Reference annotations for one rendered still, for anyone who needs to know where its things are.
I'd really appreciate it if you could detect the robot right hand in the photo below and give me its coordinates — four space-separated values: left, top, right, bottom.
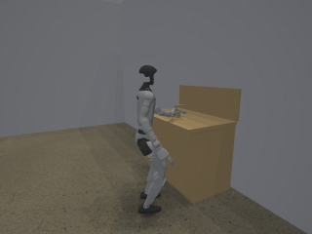
156 147 174 170

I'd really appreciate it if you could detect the robot left hand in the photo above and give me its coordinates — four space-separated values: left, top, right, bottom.
172 107 180 116

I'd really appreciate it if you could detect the counter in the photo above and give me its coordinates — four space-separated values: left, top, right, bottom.
143 85 242 205

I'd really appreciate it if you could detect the robot right thigh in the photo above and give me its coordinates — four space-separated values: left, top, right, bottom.
139 139 166 181

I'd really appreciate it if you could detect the left robot upper arm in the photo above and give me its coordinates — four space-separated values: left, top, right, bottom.
154 105 161 114

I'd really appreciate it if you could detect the robot left forearm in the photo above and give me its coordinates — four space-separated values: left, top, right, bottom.
157 108 176 118

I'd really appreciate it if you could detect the right robot upper arm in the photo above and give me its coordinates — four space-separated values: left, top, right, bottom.
138 91 154 125

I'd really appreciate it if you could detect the robot right forearm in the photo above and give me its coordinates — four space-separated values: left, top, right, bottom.
140 118 162 150

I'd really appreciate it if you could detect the robot torso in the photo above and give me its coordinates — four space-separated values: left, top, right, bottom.
135 88 156 147

